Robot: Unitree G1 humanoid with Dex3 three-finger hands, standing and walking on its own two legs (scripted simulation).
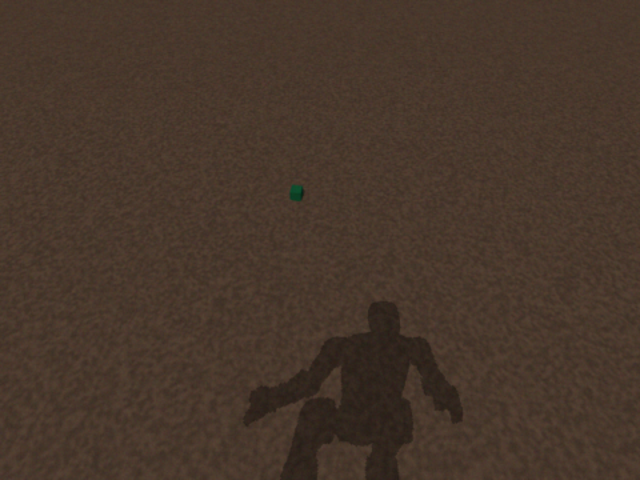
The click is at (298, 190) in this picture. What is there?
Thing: cube
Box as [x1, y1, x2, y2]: [290, 185, 302, 200]
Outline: 292,185 290,190 290,199 300,200 302,195 302,186
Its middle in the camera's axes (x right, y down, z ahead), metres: -0.11 -0.19 +1.78
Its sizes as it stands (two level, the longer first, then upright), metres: 0.050 0.050 0.050
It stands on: the floor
